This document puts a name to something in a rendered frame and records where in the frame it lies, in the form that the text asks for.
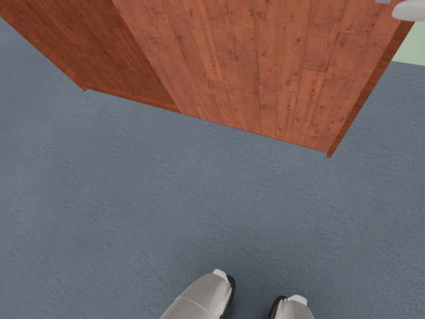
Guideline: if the wardrobe door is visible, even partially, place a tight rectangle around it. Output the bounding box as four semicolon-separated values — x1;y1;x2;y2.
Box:
0;0;176;105
112;0;406;152

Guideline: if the robot left thigh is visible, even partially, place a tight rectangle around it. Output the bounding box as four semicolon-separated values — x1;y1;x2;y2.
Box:
160;273;232;319

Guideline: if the robot right hand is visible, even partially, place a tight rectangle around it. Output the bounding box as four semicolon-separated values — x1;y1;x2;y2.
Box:
392;0;425;22

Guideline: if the right robot foot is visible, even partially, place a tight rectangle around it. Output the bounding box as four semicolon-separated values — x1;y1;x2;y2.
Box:
268;296;287;319

